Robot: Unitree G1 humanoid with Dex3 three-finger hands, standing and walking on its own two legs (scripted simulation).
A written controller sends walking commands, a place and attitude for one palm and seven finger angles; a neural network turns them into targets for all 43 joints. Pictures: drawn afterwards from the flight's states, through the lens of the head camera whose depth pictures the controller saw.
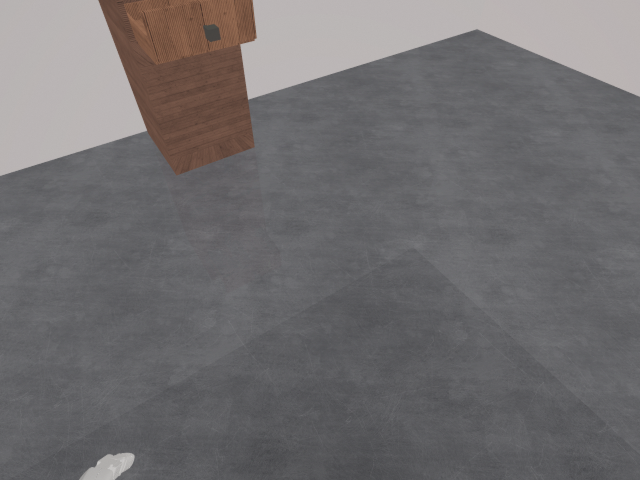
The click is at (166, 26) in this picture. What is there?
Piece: drawer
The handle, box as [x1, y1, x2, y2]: [203, 24, 220, 41]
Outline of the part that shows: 214,24 203,25 206,38 210,41 220,39 218,27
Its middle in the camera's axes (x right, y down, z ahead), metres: -0.39 -0.72 +1.33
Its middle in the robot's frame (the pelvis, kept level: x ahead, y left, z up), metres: +1.46 +0.46 -0.05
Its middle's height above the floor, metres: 0.72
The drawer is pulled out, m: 0.23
